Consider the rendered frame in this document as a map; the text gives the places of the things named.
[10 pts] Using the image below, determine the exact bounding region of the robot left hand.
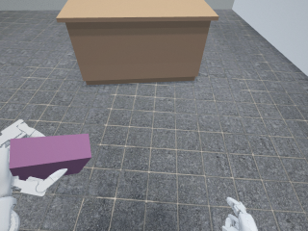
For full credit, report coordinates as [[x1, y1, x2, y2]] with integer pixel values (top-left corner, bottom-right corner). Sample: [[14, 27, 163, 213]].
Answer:
[[0, 119, 67, 198]]

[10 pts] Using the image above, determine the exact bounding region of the robot right hand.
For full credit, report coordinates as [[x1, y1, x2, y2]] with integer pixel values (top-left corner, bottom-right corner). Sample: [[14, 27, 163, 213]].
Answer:
[[222, 196, 258, 231]]

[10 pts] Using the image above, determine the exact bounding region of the left robot forearm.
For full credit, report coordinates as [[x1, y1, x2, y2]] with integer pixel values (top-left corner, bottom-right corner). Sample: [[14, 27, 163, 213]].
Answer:
[[0, 196, 20, 231]]

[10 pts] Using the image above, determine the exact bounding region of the sponge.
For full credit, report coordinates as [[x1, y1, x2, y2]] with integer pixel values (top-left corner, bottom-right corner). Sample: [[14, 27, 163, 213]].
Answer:
[[9, 133, 91, 181]]

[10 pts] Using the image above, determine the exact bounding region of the table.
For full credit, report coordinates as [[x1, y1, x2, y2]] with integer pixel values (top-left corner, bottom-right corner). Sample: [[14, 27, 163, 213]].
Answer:
[[56, 0, 219, 86]]

